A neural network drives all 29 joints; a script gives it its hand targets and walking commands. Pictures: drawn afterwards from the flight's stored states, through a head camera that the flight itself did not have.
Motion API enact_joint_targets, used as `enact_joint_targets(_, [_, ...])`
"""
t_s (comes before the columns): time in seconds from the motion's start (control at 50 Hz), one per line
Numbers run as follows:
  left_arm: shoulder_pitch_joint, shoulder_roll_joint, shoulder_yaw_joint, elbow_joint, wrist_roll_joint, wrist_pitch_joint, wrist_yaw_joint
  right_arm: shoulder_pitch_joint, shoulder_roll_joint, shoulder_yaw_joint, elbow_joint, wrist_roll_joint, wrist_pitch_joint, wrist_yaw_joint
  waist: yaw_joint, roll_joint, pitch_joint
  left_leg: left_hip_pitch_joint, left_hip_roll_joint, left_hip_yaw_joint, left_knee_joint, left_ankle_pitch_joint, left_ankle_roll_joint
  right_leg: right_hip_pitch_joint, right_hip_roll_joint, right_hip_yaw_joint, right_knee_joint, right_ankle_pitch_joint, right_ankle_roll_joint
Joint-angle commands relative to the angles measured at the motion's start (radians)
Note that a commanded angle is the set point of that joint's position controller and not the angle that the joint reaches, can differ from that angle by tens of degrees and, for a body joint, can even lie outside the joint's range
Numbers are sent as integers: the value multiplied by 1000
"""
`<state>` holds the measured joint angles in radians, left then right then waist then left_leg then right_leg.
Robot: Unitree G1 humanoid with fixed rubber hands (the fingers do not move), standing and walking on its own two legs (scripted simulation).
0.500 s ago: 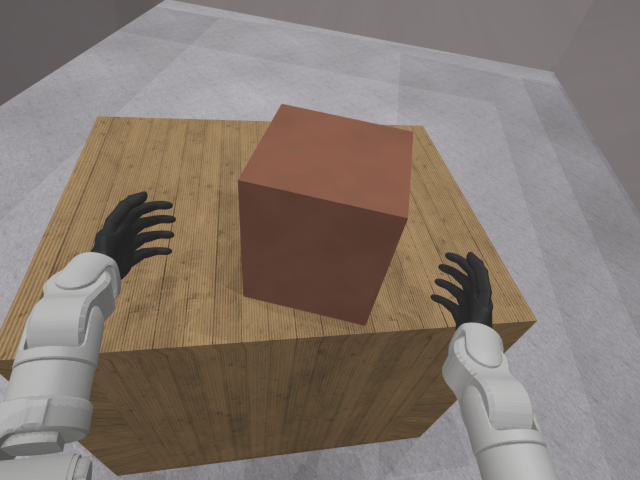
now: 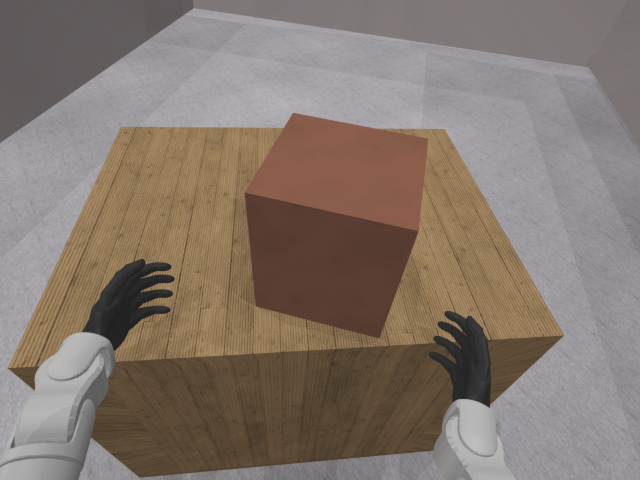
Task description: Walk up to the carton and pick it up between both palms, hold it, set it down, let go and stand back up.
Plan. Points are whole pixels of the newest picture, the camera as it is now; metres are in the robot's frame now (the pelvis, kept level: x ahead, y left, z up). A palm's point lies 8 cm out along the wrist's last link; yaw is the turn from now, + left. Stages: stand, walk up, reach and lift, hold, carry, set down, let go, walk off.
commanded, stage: set down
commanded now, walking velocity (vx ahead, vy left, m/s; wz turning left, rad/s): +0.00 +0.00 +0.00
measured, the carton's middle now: (337, 227) +0.48 +0.00 +0.04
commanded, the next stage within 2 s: let go in 1.36 s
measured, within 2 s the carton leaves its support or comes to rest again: neither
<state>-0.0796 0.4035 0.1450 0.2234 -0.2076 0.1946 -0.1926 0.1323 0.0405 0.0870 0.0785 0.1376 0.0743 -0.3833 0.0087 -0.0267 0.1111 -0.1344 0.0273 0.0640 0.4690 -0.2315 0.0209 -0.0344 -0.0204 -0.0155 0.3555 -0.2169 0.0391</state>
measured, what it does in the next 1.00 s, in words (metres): stands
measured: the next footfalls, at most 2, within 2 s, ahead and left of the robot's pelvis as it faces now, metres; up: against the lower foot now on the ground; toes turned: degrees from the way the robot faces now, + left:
none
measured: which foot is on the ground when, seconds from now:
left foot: down 0.00-1.00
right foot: down 0.00-1.00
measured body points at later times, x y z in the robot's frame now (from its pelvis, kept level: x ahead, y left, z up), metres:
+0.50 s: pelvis +0.00 -0.01 +0.00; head +0.01 +0.02 +0.45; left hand +0.22 +0.26 -0.02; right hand +0.22 -0.17 -0.02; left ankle +0.02 +0.09 -0.74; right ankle -0.01 -0.15 -0.74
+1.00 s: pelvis +0.00 -0.03 +0.00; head +0.01 -0.01 +0.45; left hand +0.19 +0.21 -0.07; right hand +0.19 -0.23 -0.06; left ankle +0.02 +0.09 -0.74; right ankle -0.01 -0.15 -0.74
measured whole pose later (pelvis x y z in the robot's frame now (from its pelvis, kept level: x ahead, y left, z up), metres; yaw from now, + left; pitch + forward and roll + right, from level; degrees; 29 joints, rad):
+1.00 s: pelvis +0.00 -0.03 +0.00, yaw +0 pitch -6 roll +0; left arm 0.17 0.23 0.03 0.41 -0.03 0.09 -0.04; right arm 0.20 -0.10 -0.02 0.55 0.03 -0.16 -0.07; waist 0.05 -0.03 0.12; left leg -0.10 0.04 0.06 0.40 -0.20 -0.01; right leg -0.04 0.00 -0.01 0.37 -0.23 0.00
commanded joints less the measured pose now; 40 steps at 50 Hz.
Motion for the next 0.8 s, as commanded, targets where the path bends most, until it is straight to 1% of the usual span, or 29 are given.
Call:
enact_joint_targets(0.0, [-14,77,-6,-149,-1,-100,5,-6,-12,-11,-243,-6,-137,35,56,129,-125,144,25,-33,-31,330,-92,-75,47,-58,-48,111,-49])
enact_joint_targets(0.02, [172,53,3,-124,36,-94,-5,172,3,29,-157,-30,-144,44,48,109,-82,201,29,-27,-47,394,-97,-67,54,-35,-70,115,-58])
enact_joint_targets(0.04, [-27,99,31,-111,32,-122,-14,11,-4,-29,-220,-74,-161,43,29,79,-52,137,4,-3,-27,315,-83,-117,36,-27,-102,73,-53])
enact_joint_targets(0.06, [172,62,23,-164,60,-146,-9,203,-4,7,-107,-37,-184,59,57,105,-48,201,19,-10,-41,372,-96,-77,32,-26,-68,140,-56])
enact_joint_targets(0.08, [-19,118,37,-135,23,-151,6,24,-29,-33,-139,-50,-194,62,41,124,-138,188,7,6,-19,336,-90,-120,24,-20,-85,90,-56])
enact_joint_targets(0.1, [114,61,15,-149,49,-159,13,95,-16,-3,-119,-43,-197,73,59,128,-103,185,8,-8,-26,362,-89,-104,35,-14,-79,99,-54])
enact_joint_targets(0.12, [-47,127,23,-149,26,-170,20,26,-25,-38,-140,-52,-201,77,75,92,-109,148,5,-4,-12,287,-73,-148,20,-14,-81,78,-56])
enact_joint_targets(0.14, [149,76,9,-29,78,-132,10,162,-37,-4,11,-66,-176,78,36,113,-43,199,-2,5,-54,252,-76,-137,18,-8,-93,97,-55])
enact_joint_targets(0.16, [71,57,1,-178,30,-161,23,44,-21,-12,-155,-52,-203,90,66,94,-163,210,1,-11,-18,313,-78,-122,29,-18,-81,85,-51])
enact_joint_targets(0.18, [68,91,0,-127,42,-166,19,98,-39,-22,-81,-37,-201,91,24,125,-117,176,5,-1,-35,290,-86,-136,27,-14,-87,64,-55])
enact_joint_targets(0.2, [131,88,7,-197,44,-184,33,132,-55,-17,-100,-32,-219,103,75,134,-145,178,2,-4,-44,262,-70,-118,19,-13,-85,65,-48])
enact_joint_targets(0.22, [107,88,-21,-162,39,-184,28,92,-20,-14,-51,-39,-213,103,49,136,-134,159,3,0,-56,234,-72,-134,30,-20,-85,8,-50])
enact_joint_targets(0.24, [94,123,-7,-194,37,-193,29,93,-26,-22,-56,-43,-209,107,56,128,-127,104,-3,13,-60,178,-58,-130,18,2,-76,14,-44])
enact_joint_targets(0.3, [119,123,-16,-147,43,-210,56,137,-60,-51,33,-50,-224,124,16,168,-141,119,-11,-15,-65,123,-59,-132,12,0,-57,-1,-50])
enact_joint_targets(0.32, [60,87,-48,-96,32,-206,46,93,-55,-35,73,-54,-225,126,23,134,-116,91,-11,-5,-66,124,-58,-151,12,4,-65,-8,-44])
enact_joint_targets(0.34, [128,91,-27,-71,55,-209,52,107,-81,-42,99,-53,-231,134,32,181,-103,119,-4,-18,-72,161,-59,-152,16,3,-63,26,-53])
enact_joint_targets(0.36, [120,81,-52,-99,46,-208,46,109,-67,-24,115,-41,-232,132,9,150,-145,141,-15,-17,-56,165,-61,-135,16,4,-64,31,-47])
enact_joint_targets(0.38, [158,48,-43,-34,49,-199,40,83,-61,-34,117,-53,-230,136,11,123,-104,125,-6,-17,-52,193,-60,-145,30,-19,-58,33,-49])
enact_joint_targets(0.42, [172,41,-40,1,80,-172,40,37,-86,-32,179,-35,-240,149,38,125,-110,141,-12,-2,-58,185,-69,-139,28,-11,-50,-6,-59])
enact_joint_targets(0.44, [142,34,-60,-50,64,-176,50,44,-85,-20,107,-32,-264,147,25,116,-162,181,1,-31,-47,255,-75,-111,38,-8,-53,34,-56])
enact_joint_targets(0.46, [155,25,-45,66,55,-173,47,17,-97,-50,185,-42,-260,157,15,100,-65,147,0,-22,-62,224,-60,-140,38,-15,-78,7,-60])
enact_joint_targets(0.5, [96,33,-54,-17,60,-176,66,24,-126,-68,181,-55,-264,177,32,87,-100,146,6,-25,-65,186,-65,-143,39,-22,-66,0,-59])
enact_joint_targets(0.52, [101,34,-60,-37,66,-188,69,47,-125,-58,153,-47,-279,180,14,65,-134,164,8,-24,-53,215,-73,-136,39,-21,-54,25,-58])
enact_joint_targets(0.54, [113,14,-58,23,80,-178,75,27,-137,-67,217,-55,-271,194,27,81,-76,114,10,-30,-58,196,-66,-126,44,-22,-55,1,-61])
enact_joint_targets(0.56, [110,19,-58,-11,78,-174,81,19,-144,-67,200,-40,-279,203,46,82,-96,125,14,-25,-73,191,-64,-115,42,-16,-55,-2,-54])
enact_joint_targets(0.62, [153,5,-56,126,105,-148,74,39,-129,-57,311,-55,-250,213,44,44,10,86,-10,-5,-101,131,-52,-121,30,-8,-78,-28,-60])
enact_joint_targets(0.66, [132,1,-48,71,129,-135,79,15,-141,-60,296,-49,-241,223,61,66,-5,102,-9,-6,-110,108,-50,-132,29,-6,-77,-41,-59])
enact_joint_targets(0.72, [138,-54,-66,78,139,-124,96,33,-183,-90,284,-84,-264,241,18,71,-81,163,0,-8,-90,235,-66,-123,50,-23,-74,29,-54])
enact_joint_targets(0.78, [153,-55,-68,23,162,-138,116,10,-194,-93,319,-88,-271,268,30,115,-89,149,3,-6,-111,253,-80,-109,56,-16,-66,14,-71])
